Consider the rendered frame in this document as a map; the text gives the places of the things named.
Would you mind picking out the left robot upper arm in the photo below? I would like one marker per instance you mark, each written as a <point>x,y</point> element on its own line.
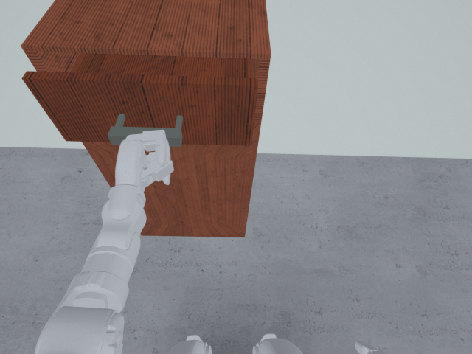
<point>79,330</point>

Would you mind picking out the right robot thigh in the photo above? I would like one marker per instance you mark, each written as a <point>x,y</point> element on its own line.
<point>275,346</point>

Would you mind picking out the drawer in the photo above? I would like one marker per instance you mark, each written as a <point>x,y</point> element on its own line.
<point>216,96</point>

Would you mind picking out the handle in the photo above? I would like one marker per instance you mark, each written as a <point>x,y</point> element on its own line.
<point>118,133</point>

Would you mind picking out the left robot forearm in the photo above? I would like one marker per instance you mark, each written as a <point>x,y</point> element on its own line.
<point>103,281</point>

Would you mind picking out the cabinet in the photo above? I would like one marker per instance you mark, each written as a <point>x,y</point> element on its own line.
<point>210,187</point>

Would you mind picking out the left robot shin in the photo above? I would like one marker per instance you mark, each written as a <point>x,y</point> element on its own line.
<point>193,337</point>

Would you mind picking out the robot left hand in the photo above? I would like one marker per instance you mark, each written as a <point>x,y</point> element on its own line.
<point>132,160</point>

